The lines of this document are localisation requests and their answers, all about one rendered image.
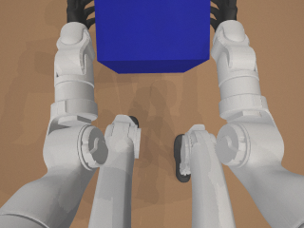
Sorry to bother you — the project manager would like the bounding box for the robot right hand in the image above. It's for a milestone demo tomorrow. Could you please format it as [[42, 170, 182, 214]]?
[[210, 0, 238, 32]]

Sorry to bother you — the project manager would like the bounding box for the left robot shin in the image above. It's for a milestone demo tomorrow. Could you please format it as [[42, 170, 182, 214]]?
[[104, 114, 136, 140]]

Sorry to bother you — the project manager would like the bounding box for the right robot upper arm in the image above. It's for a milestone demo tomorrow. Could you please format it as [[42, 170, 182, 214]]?
[[215, 121, 304, 228]]

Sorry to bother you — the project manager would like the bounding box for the robot right foot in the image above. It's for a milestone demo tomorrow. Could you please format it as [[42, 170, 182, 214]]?
[[174, 134, 191, 183]]

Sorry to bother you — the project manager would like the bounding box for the right robot forearm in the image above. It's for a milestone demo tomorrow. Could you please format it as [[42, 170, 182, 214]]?
[[210, 20, 280, 133]]

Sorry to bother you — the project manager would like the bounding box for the left robot upper arm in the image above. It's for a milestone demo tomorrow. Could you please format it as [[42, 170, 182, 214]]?
[[0, 124, 108, 228]]

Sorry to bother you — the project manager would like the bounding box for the robot left hand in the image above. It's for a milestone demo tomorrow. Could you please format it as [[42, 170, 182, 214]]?
[[66, 0, 96, 29]]

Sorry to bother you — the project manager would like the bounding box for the carton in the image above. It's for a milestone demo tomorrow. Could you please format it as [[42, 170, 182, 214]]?
[[94, 0, 211, 74]]

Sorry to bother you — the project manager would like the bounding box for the left robot forearm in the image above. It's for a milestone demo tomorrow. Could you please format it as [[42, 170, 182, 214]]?
[[43, 22, 98, 157]]

